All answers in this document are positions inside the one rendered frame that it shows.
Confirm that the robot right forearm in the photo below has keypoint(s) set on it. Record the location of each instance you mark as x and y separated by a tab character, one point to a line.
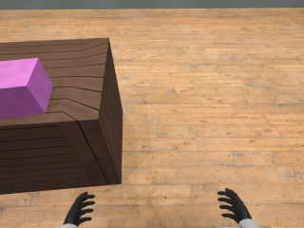
248	223

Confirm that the right robot hand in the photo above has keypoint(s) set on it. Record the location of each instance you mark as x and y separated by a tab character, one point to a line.
238	208

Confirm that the left robot hand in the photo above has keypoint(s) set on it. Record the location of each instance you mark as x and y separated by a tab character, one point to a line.
75	212

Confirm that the carton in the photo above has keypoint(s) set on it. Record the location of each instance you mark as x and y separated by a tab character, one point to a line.
25	88

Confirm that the pedestal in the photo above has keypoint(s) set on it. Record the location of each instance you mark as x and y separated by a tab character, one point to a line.
78	142

